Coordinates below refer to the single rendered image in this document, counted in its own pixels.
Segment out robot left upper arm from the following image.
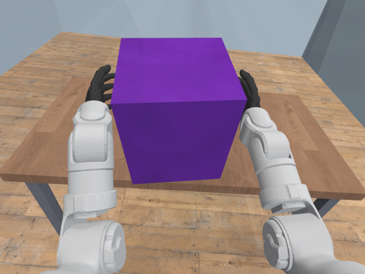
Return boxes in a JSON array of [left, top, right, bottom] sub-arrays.
[[38, 220, 127, 274]]

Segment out table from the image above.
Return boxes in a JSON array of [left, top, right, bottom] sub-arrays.
[[0, 76, 365, 236]]

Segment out robot right hand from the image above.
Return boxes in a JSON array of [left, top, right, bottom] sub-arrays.
[[238, 70, 261, 115]]

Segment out left robot forearm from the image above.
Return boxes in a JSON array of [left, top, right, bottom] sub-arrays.
[[57, 100, 117, 265]]

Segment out carton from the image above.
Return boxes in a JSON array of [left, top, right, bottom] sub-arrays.
[[111, 38, 247, 184]]

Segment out right robot forearm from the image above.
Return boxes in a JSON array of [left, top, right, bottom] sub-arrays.
[[239, 107, 334, 253]]

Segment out robot right upper arm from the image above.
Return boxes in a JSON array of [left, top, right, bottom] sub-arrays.
[[262, 213, 365, 274]]

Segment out robot left hand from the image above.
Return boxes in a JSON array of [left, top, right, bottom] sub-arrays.
[[85, 65, 115, 110]]

